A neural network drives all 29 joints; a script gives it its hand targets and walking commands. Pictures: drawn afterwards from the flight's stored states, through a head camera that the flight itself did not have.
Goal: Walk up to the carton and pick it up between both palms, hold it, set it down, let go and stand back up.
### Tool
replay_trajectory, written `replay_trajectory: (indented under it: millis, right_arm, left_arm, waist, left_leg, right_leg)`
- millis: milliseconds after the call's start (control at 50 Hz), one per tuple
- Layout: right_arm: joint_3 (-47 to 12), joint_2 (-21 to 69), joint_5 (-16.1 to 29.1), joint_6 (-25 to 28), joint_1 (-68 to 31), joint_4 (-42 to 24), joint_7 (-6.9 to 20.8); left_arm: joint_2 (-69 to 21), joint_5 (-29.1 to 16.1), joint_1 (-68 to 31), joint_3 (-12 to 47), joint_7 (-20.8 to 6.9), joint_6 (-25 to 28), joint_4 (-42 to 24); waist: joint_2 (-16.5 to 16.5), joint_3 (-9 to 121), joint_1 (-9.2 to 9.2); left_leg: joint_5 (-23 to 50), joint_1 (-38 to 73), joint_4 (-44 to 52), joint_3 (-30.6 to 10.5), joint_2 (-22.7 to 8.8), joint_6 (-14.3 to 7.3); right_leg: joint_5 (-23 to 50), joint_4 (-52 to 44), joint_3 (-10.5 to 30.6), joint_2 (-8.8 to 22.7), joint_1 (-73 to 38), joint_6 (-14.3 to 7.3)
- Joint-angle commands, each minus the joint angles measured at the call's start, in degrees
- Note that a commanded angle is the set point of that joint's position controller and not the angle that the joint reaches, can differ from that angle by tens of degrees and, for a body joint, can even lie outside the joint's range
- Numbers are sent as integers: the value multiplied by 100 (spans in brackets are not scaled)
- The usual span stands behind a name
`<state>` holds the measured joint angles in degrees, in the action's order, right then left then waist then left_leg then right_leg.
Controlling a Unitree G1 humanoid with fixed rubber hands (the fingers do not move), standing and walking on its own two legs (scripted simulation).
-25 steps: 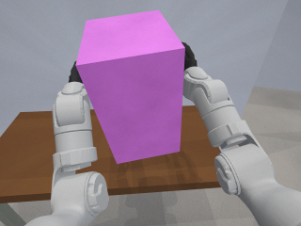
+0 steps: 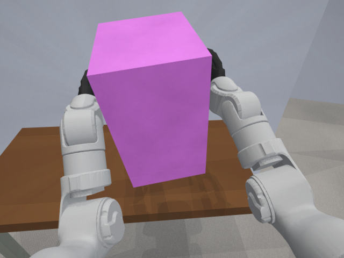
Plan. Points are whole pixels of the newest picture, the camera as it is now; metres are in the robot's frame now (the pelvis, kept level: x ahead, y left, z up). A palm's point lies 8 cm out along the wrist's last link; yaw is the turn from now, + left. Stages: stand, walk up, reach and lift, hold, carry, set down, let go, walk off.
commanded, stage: hold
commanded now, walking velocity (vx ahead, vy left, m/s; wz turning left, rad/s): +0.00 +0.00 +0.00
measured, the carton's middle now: (156, 104) +0.38 +0.01 +0.23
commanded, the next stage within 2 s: none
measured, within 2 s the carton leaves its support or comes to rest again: neither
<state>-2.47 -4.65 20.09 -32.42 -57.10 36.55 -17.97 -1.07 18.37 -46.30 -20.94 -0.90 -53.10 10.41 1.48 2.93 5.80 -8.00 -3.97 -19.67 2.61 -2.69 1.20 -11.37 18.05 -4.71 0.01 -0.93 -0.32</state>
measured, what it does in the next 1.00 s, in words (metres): stands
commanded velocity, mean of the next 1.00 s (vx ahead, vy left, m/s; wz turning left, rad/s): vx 0.00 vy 0.00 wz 0.00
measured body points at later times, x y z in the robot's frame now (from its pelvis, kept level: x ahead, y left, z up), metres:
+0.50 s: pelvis +0.01 +0.00 +0.00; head -0.06 +0.02 +0.44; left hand +0.39 +0.15 +0.25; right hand +0.39 -0.12 +0.28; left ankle +0.04 +0.13 -0.75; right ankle -0.01 -0.11 -0.75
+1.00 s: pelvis +0.00 +0.00 +0.00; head -0.07 +0.01 +0.44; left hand +0.38 +0.15 +0.25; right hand +0.39 -0.12 +0.28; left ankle +0.04 +0.13 -0.75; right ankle -0.01 -0.11 -0.75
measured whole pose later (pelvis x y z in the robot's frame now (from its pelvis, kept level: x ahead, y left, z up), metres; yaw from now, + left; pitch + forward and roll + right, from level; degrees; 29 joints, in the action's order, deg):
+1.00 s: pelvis +0.00 +0.00 +0.00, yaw +0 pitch -7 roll -1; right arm -2.8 -4.7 20.3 -34.0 -56.4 34.3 -19.1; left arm -0.5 17.3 -46.3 -20.5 -0.9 -53.3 10.2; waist 1.1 2.4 6.0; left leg -8.4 -4.5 -20.3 2.2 -2.6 1.2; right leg -11.5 18.0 -4.9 0.0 -0.8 -0.2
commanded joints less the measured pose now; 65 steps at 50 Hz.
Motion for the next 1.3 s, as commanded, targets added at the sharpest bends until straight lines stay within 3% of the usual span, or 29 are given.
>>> replay_trajectory:
  millis: [0, 140, 160, 200, 260, 300, 380, 420, 500, 520, 540, 620, 680, 740, 820, 900, 940, 1020, 1100, 1160, 1200, 1280]
  right_arm:
    - [-1321, 3608, 710, 129, -4012, -1566, 645]
    - [-1324, 3617, 704, 126, -4023, -1574, 635]
    - [-1132, 3521, 438, 45, -4115, -1120, 613]
    - [-899, 3623, 281, 81, -4157, -918, 661]
    - [-1247, 3908, 553, 226, -4483, -1619, 639]
    - [-1402, 3865, 747, 196, -4398, -1729, 549]
    - [-1436, 3671, 834, 74, -3937, -1491, 491]
    - [-1281, 3535, 732, 33, -3902, -1311, 505]
    - [-1400, 3547, 894, 76, -3986, -1829, 517]
    - [-1414, 3532, 878, 72, -3989, -1992, 502]
    - [-1442, 3500, 896, 73, -3976, -2043, 499]
    - [-1249, 3426, 663, 1, -3818, -1571, 535]
    - [-1372, 3569, 701, 59, -4042, -1832, 543]
    - [-1417, 3629, 699, 6, -3975, -1663, 512]
    - [-1340, 3543, 719, 5, -3949, -1686, 484]
    - [-1434, 3645, 799, 57, -4072, -2044, 472]
    - [-1430, 3641, 771, 67, -4200, -2056, 501]
    - [-1160, 3615, 532, 26, -4031, -1346, 588]
    - [-1241, 3670, 593, 63, -4207, -1458, 524]
    - [-1290, 3656, 697, 86, -4237, -1441, 519]
    - [-1247, 3621, 633, 87, -4251, -1371, 525]
    - [-1425, 3738, 837, 115, -4227, -1748, 497]
  left_arm:
    - [-2766, -1019, -4791, 2538, -830, 608, -886]
    - [-2753, -1002, -4782, 2518, -845, 602, -858]
    - [-2529, -852, -4774, 2171, -879, 552, -202]
    - [-2596, -884, -4875, 2150, -939, 621, -86]
    - [-2831, -1213, -5180, 2524, -853, 762, -610]
    - [-2843, -1286, -5143, 2614, -783, 774, -731]
    - [-2647, -1101, -4819, 2414, -758, 652, -809]
    - [-2590, -997, -4725, 2320, -811, 572, -594]
    - [-2866, -1241, -4864, 2756, -810, 578, -1142]
    - [-2864, -1304, -4812, 2807, -791, 578, -1160]
    - [-2863, -1279, -4744, 2811, -763, 562, -1130]
    - [-2763, -1015, -4578, 2551, -817, 482, -822]
    - [-2804, -1106, -4691, 2604, -832, 521, -1009]
    - [-2653, -1069, -4715, 2436, -870, 541, -766]
    - [-2705, -1071, -4693, 2532, -895, 514, -847]
    - [-2729, -1191, -4809, 2692, -844, 547, -1066]
    - [-2767, -1206, -4860, 2658, -810, 558, -1009]
    - [-2663, -1108, -4943, 2462, -809, 595, -611]
    - [-2715, -1051, -4802, 2378, -905, 574, -423]
    - [-2673, -1053, -4841, 2356, -897, 615, -438]
    - [-2616, -966, -4754, 2236, -896, 600, -290]
    - [-2758, -1217, -4937, 2526, -860, 658, -808]
  waist:
    - [-365, 2149, 22]
    - [-341, 2130, 17]
    - [-162, 1511, -22]
    - [-134, 1494, -12]
    - [-316, 2638, 22]
    - [-397, 2765, 124]
    - [-345, 2392, 41]
    - [-399, 1934, 23]
    - [-603, 2507, 141]
    - [-527, 2563, 173]
    - [-582, 2454, 137]
    - [-487, 1834, 80]
    - [-347, 2091, 26]
    - [-162, 2039, 33]
    - [-429, 2033, 92]
    - [-483, 2519, 106]
    - [-384, 2415, 27]
    - [-291, 1921, 38]
    - [-276, 2166, 47]
    - [-379, 2159, 1]
    - [-247, 2034, -54]
    - [-354, 2576, 52]
  left_leg:
    - [1019, 891, 62, -38, 534, 149]
    - [993, 884, 69, -35, 542, 136]
    - [346, 667, 244, 25, 569, 80]
    - [-118, 417, 387, 51, 502, 6]
    - [868, 779, 21, -29, 569, 124]
    - [1387, 1066, -188, -109, 621, 225]
    - [1271, 1015, -74, -95, 581, 205]
    - [960, 857, 45, -58, 565, 190]
    - [1564, 1132, -159, -126, 538, 366]
    - [1567, 1168, -176, -143, 548, 366]
    - [1593, 1120, -169, -124, 544, 370]
    - [1041, 878, 60, -78, 499, 301]
    - [1305, 910, -11, -67, 514, 277]
    - [1109, 897, 18, -59, 549, 186]
    - [1075, 878, 14, -56, 565, 256]
    - [1277, 993, -105, -86, 577, 259]
    - [1172, 993, -61, -91, 544, 243]
    - [482, 732, 181, -35, 511, 152]
    - [739, 756, 68, -33, 585, 158]
    - [838, 793, 55, -44, 583, 190]
    - [863, 802, 71, -29, 557, 157]
    - [1434, 1007, -138, -84, 595, 256]
  right_leg:
    - [1351, -120, 131, -465, -145, 518]
    - [1358, -128, 136, -456, -151, 527]
    - [797, -279, 139, -403, 124, 567]
    - [352, -284, 111, -389, 202, 530]
    - [1471, -73, 150, -419, -201, 572]
    - [2117, -22, 126, -432, -258, 642]
    - [1858, -54, 97, -445, -195, 630]
    - [1385, -168, 106, -416, -6, 606]
    - [1711, -56, 77, -506, -200, 526]
    - [1753, -74, 81, -513, -208, 542]
    - [1738, -74, 73, -529, -202, 529]
    - [1220, -154, 70, -489, -54, 502]
    - [1510, -103, 54, -518, -210, 523]
    - [1572, -135, 99, -462, -218, 569]
    - [1558, -120, 123, -427, -212, 560]
    - [1758, -43, 103, -444, -303, 581]
    - [1569, -69, 77, -485, -161, 574]
    - [828, -206, 95, -435, 150, 537]
    - [1433, -146, 144, -385, -212, 590]
    - [1359, -147, 105, -413, -144, 582]
    - [1313, -169, 91, -438, -106, 576]
    - [1932, -48, 96, -453, -276, 602]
